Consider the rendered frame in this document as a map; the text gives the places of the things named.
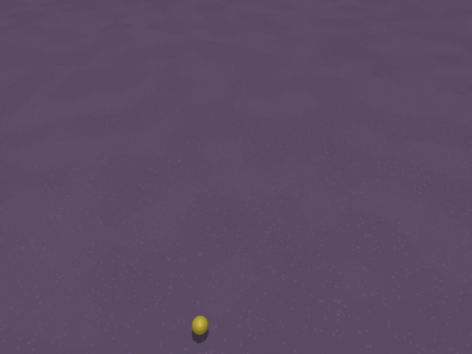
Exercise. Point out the ball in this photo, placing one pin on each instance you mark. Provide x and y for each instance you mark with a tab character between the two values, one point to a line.
200	325

